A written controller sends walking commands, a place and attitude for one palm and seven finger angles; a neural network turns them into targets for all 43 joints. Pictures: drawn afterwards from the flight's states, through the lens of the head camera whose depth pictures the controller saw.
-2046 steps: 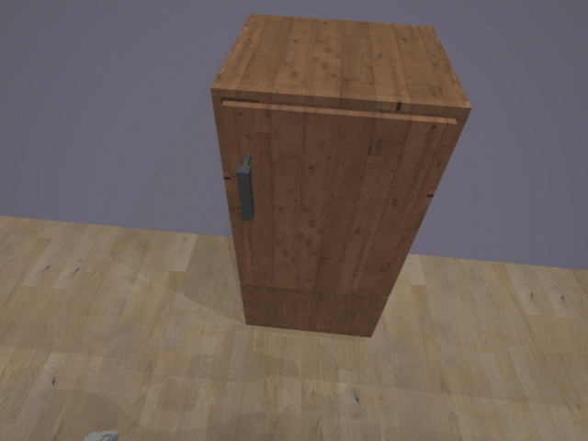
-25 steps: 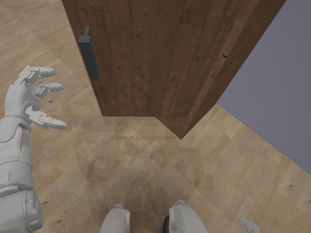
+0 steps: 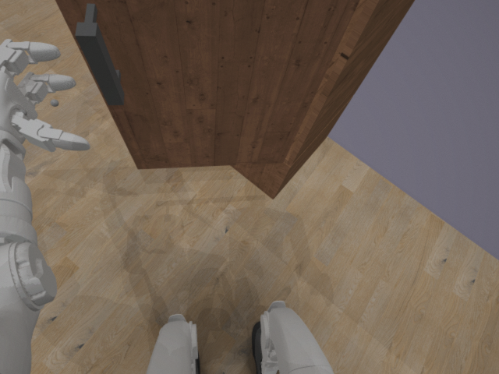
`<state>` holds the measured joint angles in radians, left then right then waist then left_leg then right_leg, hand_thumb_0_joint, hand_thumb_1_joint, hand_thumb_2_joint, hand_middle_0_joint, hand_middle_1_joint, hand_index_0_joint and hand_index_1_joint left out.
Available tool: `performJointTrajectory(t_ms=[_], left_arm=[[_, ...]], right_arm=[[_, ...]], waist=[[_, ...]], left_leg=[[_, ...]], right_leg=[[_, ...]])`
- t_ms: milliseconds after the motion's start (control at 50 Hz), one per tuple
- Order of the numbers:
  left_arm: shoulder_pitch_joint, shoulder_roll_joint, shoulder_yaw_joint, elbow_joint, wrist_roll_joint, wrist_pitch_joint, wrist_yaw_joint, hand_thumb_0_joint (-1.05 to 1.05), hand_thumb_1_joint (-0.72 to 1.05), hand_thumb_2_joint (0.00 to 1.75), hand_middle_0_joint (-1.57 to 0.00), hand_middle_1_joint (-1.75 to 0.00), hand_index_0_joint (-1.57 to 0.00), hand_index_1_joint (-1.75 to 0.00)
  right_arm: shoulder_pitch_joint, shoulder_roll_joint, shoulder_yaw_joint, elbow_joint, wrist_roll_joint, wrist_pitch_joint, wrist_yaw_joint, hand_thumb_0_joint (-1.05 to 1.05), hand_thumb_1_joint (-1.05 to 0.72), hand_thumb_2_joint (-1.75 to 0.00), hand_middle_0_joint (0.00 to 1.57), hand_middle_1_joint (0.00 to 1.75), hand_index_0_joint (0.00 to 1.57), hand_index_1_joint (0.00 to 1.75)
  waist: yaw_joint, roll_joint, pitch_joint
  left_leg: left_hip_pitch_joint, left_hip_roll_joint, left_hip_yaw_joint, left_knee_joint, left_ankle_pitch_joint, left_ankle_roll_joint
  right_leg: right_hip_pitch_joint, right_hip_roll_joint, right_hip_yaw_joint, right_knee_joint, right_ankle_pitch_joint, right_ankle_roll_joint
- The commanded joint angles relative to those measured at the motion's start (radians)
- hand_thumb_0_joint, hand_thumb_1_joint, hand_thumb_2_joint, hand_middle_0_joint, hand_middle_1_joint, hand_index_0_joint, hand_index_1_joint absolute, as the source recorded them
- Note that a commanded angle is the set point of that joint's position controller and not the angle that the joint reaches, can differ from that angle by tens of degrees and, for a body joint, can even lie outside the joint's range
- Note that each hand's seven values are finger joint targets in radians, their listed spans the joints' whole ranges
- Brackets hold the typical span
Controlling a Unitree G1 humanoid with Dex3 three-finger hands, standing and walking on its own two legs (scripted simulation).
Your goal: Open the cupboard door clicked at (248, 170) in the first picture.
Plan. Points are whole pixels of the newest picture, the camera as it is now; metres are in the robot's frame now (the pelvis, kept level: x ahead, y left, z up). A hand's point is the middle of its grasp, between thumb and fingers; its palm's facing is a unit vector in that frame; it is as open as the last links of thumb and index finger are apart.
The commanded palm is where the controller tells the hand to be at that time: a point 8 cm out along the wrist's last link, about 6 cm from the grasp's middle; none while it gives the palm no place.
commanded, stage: move the hooked fingers beside the handle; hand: left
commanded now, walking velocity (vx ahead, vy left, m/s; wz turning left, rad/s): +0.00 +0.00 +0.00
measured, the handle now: (104, 58) +0.58 +0.19 +0.07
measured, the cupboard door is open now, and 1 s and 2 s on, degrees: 46 46 46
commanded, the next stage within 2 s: slide the fingers in behind the handle in 0.92 s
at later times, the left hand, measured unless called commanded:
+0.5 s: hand (50, 99) +0.51 +0.26 +0.05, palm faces +0.03 -1.00 -0.01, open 13.9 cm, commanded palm +0.50 +0.29 +0.06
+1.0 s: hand (55, 100) +0.51 +0.25 +0.05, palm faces +0.01 -1.00 -0.02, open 13.9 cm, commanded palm +0.50 +0.28 +0.06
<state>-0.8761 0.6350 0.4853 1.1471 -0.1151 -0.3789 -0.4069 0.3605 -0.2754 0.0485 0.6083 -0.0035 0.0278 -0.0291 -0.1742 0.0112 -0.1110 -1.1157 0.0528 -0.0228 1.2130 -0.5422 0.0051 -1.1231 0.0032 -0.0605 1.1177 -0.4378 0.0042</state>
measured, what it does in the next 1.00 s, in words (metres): stands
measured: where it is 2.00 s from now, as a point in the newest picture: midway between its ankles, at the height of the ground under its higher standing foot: outside the picture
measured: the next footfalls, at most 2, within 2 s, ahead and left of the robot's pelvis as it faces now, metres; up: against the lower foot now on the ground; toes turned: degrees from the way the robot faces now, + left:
none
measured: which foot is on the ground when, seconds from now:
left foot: down 0.00-1.00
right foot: down 0.00-1.00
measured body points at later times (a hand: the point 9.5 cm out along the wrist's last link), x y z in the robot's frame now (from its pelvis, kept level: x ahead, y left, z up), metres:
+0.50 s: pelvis +0.01 +0.01 +0.00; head +0.17 +0.05 +0.42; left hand +0.51 +0.31 +0.06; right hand +0.02 -0.26 -0.10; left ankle +0.01 +0.11 -0.64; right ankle +0.04 -0.13 -0.64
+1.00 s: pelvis +0.01 +0.01 +0.00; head +0.17 +0.05 +0.42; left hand +0.51 +0.31 +0.06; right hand +0.02 -0.25 -0.10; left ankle +0.01 +0.11 -0.64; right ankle +0.04 -0.13 -0.64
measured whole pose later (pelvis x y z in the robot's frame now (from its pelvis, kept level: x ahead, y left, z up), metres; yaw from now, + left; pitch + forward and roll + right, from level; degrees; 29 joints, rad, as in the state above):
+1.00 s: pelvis +0.01 +0.01 +0.00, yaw +0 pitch +26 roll -5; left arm -0.88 0.63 0.47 1.13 -0.10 -0.37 -0.39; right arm 0.36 -0.26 0.06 0.59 -0.01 0.09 -0.01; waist -0.18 0.02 -0.11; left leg -1.13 0.05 -0.03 1.22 -0.56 0.01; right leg -1.12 0.01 -0.07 1.10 -0.44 0.02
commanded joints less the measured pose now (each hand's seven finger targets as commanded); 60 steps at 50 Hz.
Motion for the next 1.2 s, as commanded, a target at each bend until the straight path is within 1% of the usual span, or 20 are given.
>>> performJointTrajectory(t_ms=[0,100,160,180,260,340,380,440,540,600,680,780,840,880,920,960,1020,1060,1100,1180], left_arm=[[-0.422,0.329,0.054,-0.149,-0.009,-0.043,0.007,0.0,-0.5,0.3,-0.3,-1.2,-0.3,-1.2],[-0.478,0.382,0.07,-0.159,0.011,-0.054,0.014,0.0,-0.5,0.3,-0.3,-1.2,-0.3,-1.2],[-0.402,0.413,0.106,-0.172,0.01,-0.058,0.005,0.0,-0.5,0.3,-0.3,-1.2,-0.3,-1.2],[-0.375,0.399,0.097,-0.187,0.01,-0.056,-0.001,0.0,-0.5,0.3,-0.3,-1.2,-0.3,-1.2],[-0.352,0.322,0.055,-0.161,-0.014,-0.029,-0.022,0.0,-0.5,0.3,-0.3,-1.2,-0.3,-1.2],[-0.385,0.347,0.079,-0.212,-0.024,-0.044,-0.014,0.0,-0.5,0.3,-0.3,-1.2,-0.3,-1.2],[-0.464,0.344,0.067,-0.295,-0.02,-0.077,-0.002,0.0,-0.5,0.3,-0.3,-1.2,-0.3,-1.2],[-0.435,0.31,0.049,-0.271,-0.011,-0.09,0.016,0.0,-0.5,0.3,-0.3,-1.2,-0.3,-1.2],[-0.395,0.249,-0.001,-0.152,-0.004,-0.039,0.012,0.0,-0.5,0.3,-0.3,-1.2,-0.3,-1.2],[-0.37,0.272,0.013,-0.158,0.001,-0.03,0.01,0.0,-0.5,0.3,-0.3,-1.2,-0.3,-1.2],[-0.402,0.291,0.037,-0.262,-0.01,-0.083,0.022,0.0,-0.5,0.3,-0.3,-1.2,-0.3,-1.2],[-0.388,0.302,0.055,-0.228,-0.016,-0.088,0.022,0.0,-0.5,0.3,-0.3,-1.2,-0.3,-1.2],[-0.409,0.253,-0.001,-0.176,-0.003,-0.055,0.017,0.0,-0.5,0.3,-0.3,-1.2,-0.3,-1.2],[-0.422,0.284,0.017,-0.21,0.001,-0.059,0.017,0.0,-0.5,0.3,-0.3,-1.2,-0.3,-1.2],[-0.44,0.253,0.0,-0.26,-0.007,-0.072,0.019,0.0,-0.5,0.3,-0.3,-1.2,-0.3,-1.2],[-0.424,0.236,0.002,-0.264,-0.022,-0.083,0.021,0.0,-0.5,0.3,-0.3,-1.2,-0.3,-1.2],[-0.432,0.198,-0.02,-0.196,-0.019,-0.066,0.034,0.0,-0.5,0.3,-0.3,-1.2,-0.3,-1.2],[-0.433,0.21,-0.012,-0.17,-0.011,-0.056,0.05,0.0,-0.5,0.3,-0.3,-1.2,-0.3,-1.2],[-0.441,0.202,-0.025,-0.181,0.004,-0.051,0.064,0.0,-0.5,0.3,-0.3,-1.2,-0.3,-1.2],[-0.436,0.265,0.024,-0.218,0.019,-0.079,0.091,0.0,-0.5,0.3,-0.3,-1.2,-0.3,-1.2]], right_arm=[[0.174,-0.2,-0.062,-0.049,-0.002,-0.004,-0.018,0.0,-0.9,-0.9,0.2,0.3,0.2,0.3],[0.192,-0.198,-0.055,-0.05,-0.008,0.007,-0.014,0.0,-0.9,-0.9,0.2,0.3,0.2,0.3],[0.201,-0.202,-0.058,-0.065,-0.011,0.016,-0.009,0.0,-0.9,-0.9,0.2,0.3,0.2,0.3],[0.201,-0.2,-0.059,-0.07,-0.01,0.021,-0.006,0.0,-0.9,-0.9,0.2,0.3,0.2,0.3],[0.203,-0.197,-0.061,-0.071,-0.006,0.034,-0.001,0.0,-0.9,-0.9,0.2,0.3,0.2,0.3],[0.198,-0.199,-0.066,-0.067,-0.004,0.036,-0.003,0.0,-0.9,-0.9,0.2,0.3,0.2,0.3],[0.203,-0.197,-0.069,-0.055,-0.01,0.034,-0.004,0.0,-0.9,-0.9,0.2,0.3,0.2,0.3],[0.197,-0.193,-0.07,-0.041,-0.013,0.033,0.001,0.0,-0.9,-0.9,0.2,0.3,0.2,0.3],[0.191,-0.195,-0.064,-0.039,-0.009,0.042,0.002,0.0,-0.9,-0.9,0.2,0.3,0.2,0.3],[0.188,-0.195,-0.063,-0.059,-0.008,0.047,-0.001,0.0,-0.9,-0.9,0.2,0.3,0.2,0.3],[0.184,-0.192,-0.067,-0.067,-0.014,0.045,0.004,0.0,-0.9,-0.9,0.2,0.3,0.2,0.3],[0.177,-0.193,-0.066,-0.061,-0.01,0.046,0.004,0.0,-0.9,-0.9,0.2,0.3,0.2,0.3],[0.175,-0.193,-0.062,-0.054,-0.007,0.047,0.002,0.0,-0.9,-0.9,0.2,0.3,0.2,0.3],[0.179,-0.196,-0.063,-0.056,-0.008,0.047,-0.003,0.0,-0.9,-0.9,0.2,0.3,0.2,0.3],[0.182,-0.191,-0.066,-0.052,-0.012,0.043,0.0,0.0,-0.9,-0.9,0.2,0.3,0.2,0.3],[0.188,-0.191,-0.07,-0.05,-0.013,0.041,0.002,0.0,-0.9,-0.9,0.2,0.3,0.2,0.3],[0.185,-0.189,-0.068,-0.038,-0.011,0.043,0.002,0.0,-0.9,-0.9,0.2,0.3,0.2,0.3],[0.189,-0.19,-0.064,-0.043,-0.011,0.042,0.0,0.0,-0.9,-0.9,0.2,0.3,0.2,0.3],[0.188,-0.186,-0.064,-0.046,-0.013,0.041,0.002,0.0,-0.9,-0.9,0.2,0.3,0.2,0.3],[0.188,-0.183,-0.062,-0.06,-0.018,0.04,0.005,0.0,-0.9,-0.9,0.2,0.3,0.2,0.3]], waist=[[-0.011,0.136,-0.494],[-0.019,0.188,-0.541],[0.01,0.204,-0.578],[0.017,0.228,-0.605],[-0.005,0.184,-0.519],[-0.004,0.163,-0.531],[-0.011,0.232,-0.578],[-0.01,0.254,-0.556],[-0.026,0.208,-0.455],[-0.014,0.205,-0.472],[-0.002,0.233,-0.562],[0.0,0.208,-0.544],[-0.026,0.189,-0.467],[-0.014,0.227,-0.519],[-0.008,0.265,-0.557],[-0.011,0.245,-0.568],[-0.033,0.182,-0.496],[-0.027,0.175,-0.467],[-0.025,0.2,-0.484],[-0.006,0.194,-0.54]], left_leg=[[0.298,-0.024,-0.027,-0.136,0.39,0.026],[0.307,-0.021,-0.026,-0.117,0.425,0.026],[0.335,-0.02,-0.027,-0.123,0.474,0.023],[0.368,-0.018,-0.023,-0.125,0.512,0.019],[0.346,-0.015,-0.024,-0.131,0.495,0.023],[0.336,-0.017,-0.025,-0.138,0.456,0.025],[0.422,-0.012,-0.04,-0.134,0.508,0.016],[0.462,-0.01,-0.046,-0.133,0.53,0.007],[0.404,-0.012,-0.047,-0.146,0.475,0.01],[0.396,-0.014,-0.039,-0.142,0.501,0.012],[0.469,-0.008,-0.052,-0.128,0.592,0.002],[0.435,-0.011,-0.048,-0.129,0.555,0.002],[0.388,-0.013,-0.047,-0.14,0.463,0.011],[0.427,-0.012,-0.05,-0.137,0.493,0.007],[0.486,-0.009,-0.063,-0.138,0.546,-0.003],[0.513,-0.005,-0.07,-0.131,0.592,-0.008],[0.435,-0.009,-0.062,-0.135,0.493,0.004],[0.393,-0.016,-0.058,-0.145,0.444,0.009],[0.394,-0.018,-0.047,-0.144,0.439,0.011],[0.377,-0.021,-0.041,-0.136,0.455,0.012]], right_leg=[[0.282,0.029,0.03,-0.109,0.251,-0.015],[0.283,0.033,0.034,-0.097,0.285,-0.016],[0.311,0.035,0.029,-0.088,0.319,-0.022],[0.312,0.035,0.029,-0.089,0.342,-0.021],[0.285,0.041,0.019,-0.102,0.335,-0.019],[0.304,0.041,0.024,-0.114,0.313,-0.014],[0.261,0.041,0.018,-0.103,0.312,-0.019],[0.221,0.042,0.01,-0.109,0.29,-0.023],[0.203,0.041,0.001,-0.119,0.258,-0.023],[0.222,0.039,0.004,-0.111,0.291,-0.023],[0.226,0.041,0.004,-0.093,0.326,-0.026],[0.246,0.043,0.006,-0.094,0.314,-0.024],[0.216,0.042,0.002,-0.108,0.262,-0.021],[0.211,0.039,0.004,-0.101,0.269,-0.024],[0.194,0.04,-0.002,-0.099,0.273,-0.027],[0.181,0.044,-0.008,-0.096,0.281,-0.03],[0.18,0.043,-0.006,-0.108,0.252,-0.022],[0.193,0.042,-0.003,-0.109,0.234,-0.025],[0.2,0.038,0.003,-0.111,0.24,-0.023],[0.257,0.038,0.012,-0.097,0.275,-0.024]])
